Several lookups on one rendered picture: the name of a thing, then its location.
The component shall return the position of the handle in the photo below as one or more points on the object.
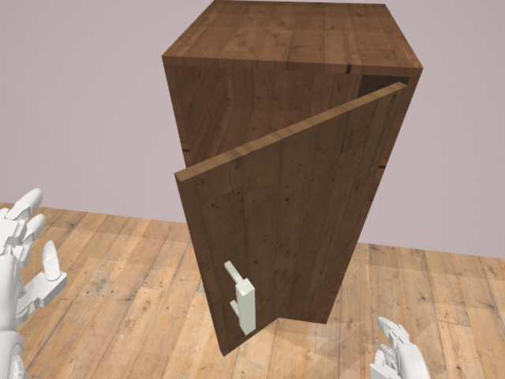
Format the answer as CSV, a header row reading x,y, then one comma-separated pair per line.
x,y
245,309

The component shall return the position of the cupboard door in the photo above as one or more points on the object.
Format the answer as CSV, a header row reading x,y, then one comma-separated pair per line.
x,y
284,208

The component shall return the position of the right robot hand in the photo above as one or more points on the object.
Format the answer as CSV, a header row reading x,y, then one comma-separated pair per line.
x,y
406,361

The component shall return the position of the left robot hand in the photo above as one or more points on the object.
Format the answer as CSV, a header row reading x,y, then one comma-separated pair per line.
x,y
17,234

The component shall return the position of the left robot forearm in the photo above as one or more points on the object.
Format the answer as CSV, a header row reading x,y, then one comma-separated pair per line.
x,y
11,348

